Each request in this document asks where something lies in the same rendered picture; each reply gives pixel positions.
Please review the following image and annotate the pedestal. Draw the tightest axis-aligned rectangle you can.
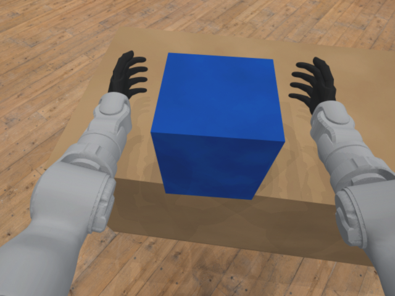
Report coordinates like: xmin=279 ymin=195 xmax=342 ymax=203
xmin=43 ymin=26 xmax=395 ymax=267

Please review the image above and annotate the robot left hand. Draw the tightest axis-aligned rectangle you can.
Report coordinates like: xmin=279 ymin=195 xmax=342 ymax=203
xmin=108 ymin=51 xmax=148 ymax=100

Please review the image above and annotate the robot right upper arm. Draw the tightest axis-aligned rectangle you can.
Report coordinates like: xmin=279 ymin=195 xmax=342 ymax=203
xmin=335 ymin=179 xmax=395 ymax=296

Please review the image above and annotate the robot right forearm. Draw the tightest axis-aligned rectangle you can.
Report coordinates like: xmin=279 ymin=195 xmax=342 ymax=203
xmin=310 ymin=101 xmax=395 ymax=195

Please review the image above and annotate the carton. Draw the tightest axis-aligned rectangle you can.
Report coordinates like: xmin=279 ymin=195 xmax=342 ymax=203
xmin=151 ymin=52 xmax=285 ymax=200

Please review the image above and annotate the robot left forearm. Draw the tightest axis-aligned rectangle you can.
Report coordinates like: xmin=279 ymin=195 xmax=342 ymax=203
xmin=30 ymin=92 xmax=132 ymax=219

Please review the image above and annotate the robot right hand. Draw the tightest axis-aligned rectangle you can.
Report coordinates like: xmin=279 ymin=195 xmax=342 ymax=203
xmin=288 ymin=57 xmax=336 ymax=114

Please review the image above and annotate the robot left upper arm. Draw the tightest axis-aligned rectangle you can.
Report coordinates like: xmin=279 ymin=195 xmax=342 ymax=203
xmin=0 ymin=162 xmax=116 ymax=296

